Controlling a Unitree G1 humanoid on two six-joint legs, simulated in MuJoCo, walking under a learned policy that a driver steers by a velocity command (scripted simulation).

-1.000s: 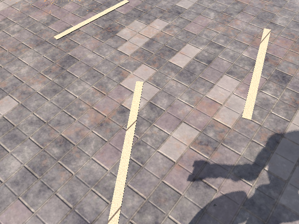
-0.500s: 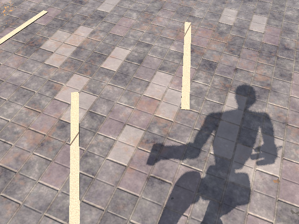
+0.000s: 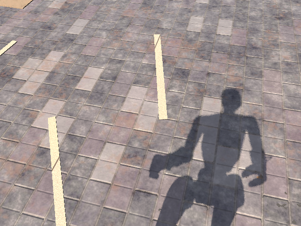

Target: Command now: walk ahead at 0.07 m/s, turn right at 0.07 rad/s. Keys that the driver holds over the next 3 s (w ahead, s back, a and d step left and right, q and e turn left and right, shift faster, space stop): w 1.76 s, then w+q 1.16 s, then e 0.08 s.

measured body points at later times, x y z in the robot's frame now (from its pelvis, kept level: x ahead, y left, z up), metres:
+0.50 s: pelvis +0.13 +0.06 +0.01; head +0.14 +0.09 +0.46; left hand +0.27 +0.33 -0.10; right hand +0.15 -0.21 -0.10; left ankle +0.07 +0.14 -0.74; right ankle +0.17 -0.11 -0.66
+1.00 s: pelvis +0.41 +0.02 +0.01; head +0.44 +0.02 +0.45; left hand +0.50 +0.30 -0.11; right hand +0.53 -0.25 -0.11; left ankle +0.41 +0.18 -0.66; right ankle +0.44 -0.06 -0.74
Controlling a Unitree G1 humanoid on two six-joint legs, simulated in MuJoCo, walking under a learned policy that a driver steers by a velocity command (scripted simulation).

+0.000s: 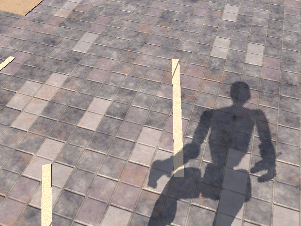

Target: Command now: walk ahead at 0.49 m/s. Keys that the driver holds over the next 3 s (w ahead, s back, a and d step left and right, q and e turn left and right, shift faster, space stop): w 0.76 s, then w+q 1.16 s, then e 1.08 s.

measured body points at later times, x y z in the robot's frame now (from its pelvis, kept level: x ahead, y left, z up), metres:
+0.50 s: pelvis +0.28 +0.08 +0.00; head +0.31 +0.09 +0.45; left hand +0.39 +0.36 -0.13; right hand +0.37 -0.19 -0.11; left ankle +0.32 +0.16 -0.74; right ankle +0.26 -0.08 -0.66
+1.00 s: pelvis +0.56 +0.02 +0.00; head +0.59 +0.00 +0.44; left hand +0.68 +0.29 -0.11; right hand +0.62 -0.26 -0.14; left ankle +0.47 +0.16 -0.65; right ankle +0.61 -0.08 -0.74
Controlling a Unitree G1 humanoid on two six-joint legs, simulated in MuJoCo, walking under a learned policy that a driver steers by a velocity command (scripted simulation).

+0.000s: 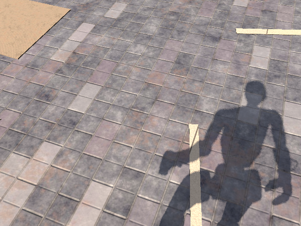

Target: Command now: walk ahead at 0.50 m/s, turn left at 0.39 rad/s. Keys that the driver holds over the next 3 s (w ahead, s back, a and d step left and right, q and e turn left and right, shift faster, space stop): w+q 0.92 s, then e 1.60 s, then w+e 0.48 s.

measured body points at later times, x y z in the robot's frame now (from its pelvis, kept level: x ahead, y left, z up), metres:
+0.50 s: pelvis +0.26 +0.07 -0.01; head +0.30 +0.09 +0.43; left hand +0.27 +0.37 -0.14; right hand +0.48 -0.15 -0.11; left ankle +0.32 +0.15 -0.74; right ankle +0.16 -0.10 -0.64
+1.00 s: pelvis +0.55 +0.11 +0.00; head +0.57 +0.12 +0.44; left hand +0.54 +0.43 -0.10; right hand +0.77 -0.08 -0.12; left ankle +0.39 +0.17 -0.65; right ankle +0.66 +0.05 -0.74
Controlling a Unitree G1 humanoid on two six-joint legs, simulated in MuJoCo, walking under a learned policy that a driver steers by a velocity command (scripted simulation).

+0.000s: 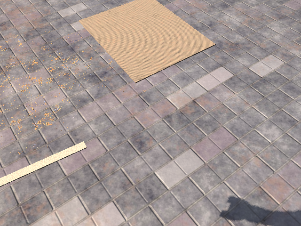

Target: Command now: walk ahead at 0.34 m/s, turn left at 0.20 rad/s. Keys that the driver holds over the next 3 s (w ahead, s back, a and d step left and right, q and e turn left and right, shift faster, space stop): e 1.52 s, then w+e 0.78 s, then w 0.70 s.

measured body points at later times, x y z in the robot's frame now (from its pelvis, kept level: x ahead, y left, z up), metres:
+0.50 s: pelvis +0.12 +0.01 +0.01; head +0.15 +0.02 +0.46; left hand +0.28 +0.28 -0.11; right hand +0.24 -0.28 -0.08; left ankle +0.18 +0.12 -0.73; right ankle +0.09 -0.12 -0.67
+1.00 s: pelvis +0.12 -0.03 +0.01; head +0.14 -0.07 +0.46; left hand +0.39 +0.15 -0.07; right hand +0.12 -0.36 -0.10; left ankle +0.22 +0.11 -0.68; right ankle +0.10 -0.12 -0.73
